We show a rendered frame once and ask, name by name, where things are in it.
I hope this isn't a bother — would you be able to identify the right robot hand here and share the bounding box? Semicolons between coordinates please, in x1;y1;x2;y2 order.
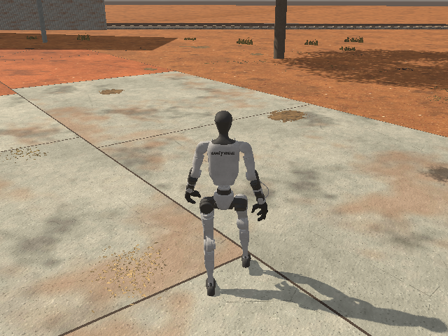
251;202;268;221

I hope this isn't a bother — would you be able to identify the right robot foot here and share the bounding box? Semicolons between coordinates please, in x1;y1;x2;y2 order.
241;253;251;268

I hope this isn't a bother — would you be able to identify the left robot upper arm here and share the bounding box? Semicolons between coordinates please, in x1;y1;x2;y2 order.
190;141;209;179

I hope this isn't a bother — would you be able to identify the left robot hand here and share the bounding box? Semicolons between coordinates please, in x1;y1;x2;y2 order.
185;190;201;204

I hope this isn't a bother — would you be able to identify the left robot foot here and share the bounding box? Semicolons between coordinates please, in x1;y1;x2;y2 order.
206;278;216;296

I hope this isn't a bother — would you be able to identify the robot foot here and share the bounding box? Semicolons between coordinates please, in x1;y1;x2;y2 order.
206;278;216;296
241;253;251;268

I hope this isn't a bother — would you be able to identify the right robot forearm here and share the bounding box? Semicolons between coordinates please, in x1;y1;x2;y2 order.
250;170;266;204

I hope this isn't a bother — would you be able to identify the right robot upper arm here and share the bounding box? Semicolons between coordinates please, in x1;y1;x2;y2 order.
238;141;257;181

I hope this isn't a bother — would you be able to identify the left robot forearm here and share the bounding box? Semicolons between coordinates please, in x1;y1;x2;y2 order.
185;168;198;193

